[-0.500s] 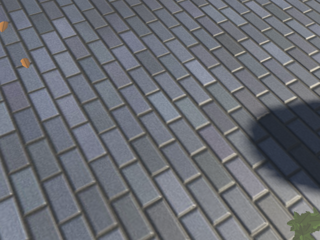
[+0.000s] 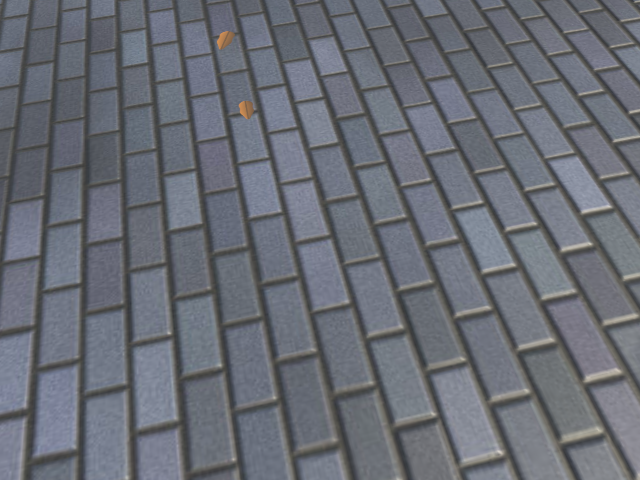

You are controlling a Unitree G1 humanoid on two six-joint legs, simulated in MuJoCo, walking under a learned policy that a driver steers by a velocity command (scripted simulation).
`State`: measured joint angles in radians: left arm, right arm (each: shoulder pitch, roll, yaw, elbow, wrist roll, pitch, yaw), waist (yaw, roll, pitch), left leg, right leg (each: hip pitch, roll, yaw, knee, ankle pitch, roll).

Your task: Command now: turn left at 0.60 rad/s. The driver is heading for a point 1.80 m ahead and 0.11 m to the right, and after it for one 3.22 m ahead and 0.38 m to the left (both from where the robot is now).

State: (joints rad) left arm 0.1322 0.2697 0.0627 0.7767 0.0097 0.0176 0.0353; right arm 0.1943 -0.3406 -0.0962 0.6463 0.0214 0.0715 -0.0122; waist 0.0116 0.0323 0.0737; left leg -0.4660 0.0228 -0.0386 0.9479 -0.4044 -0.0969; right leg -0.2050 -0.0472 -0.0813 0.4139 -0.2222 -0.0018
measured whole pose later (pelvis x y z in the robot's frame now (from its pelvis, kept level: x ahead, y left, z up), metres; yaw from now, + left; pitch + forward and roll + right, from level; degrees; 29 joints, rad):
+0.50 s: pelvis +0.00 +0.05 -0.01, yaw +8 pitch +0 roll +0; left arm 0.16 0.30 0.06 0.84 0.00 0.03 0.02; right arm 0.12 -0.24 -0.02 0.71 -0.01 0.01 0.00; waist 0.01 -0.03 0.04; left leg -0.23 -0.06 -0.01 0.47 -0.24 0.05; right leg -0.27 -0.06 0.02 0.61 -0.31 0.07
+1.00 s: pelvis +0.01 +0.03 +0.00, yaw +8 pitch -2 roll +0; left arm 0.16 0.25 0.02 0.97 0.01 -0.01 0.02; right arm 0.17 -0.26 -0.04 0.94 -0.01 0.01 -0.03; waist 0.00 0.00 0.04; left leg -0.18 -0.03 -0.03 0.47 -0.25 0.01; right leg -0.16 -0.02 0.00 0.47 -0.28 0.01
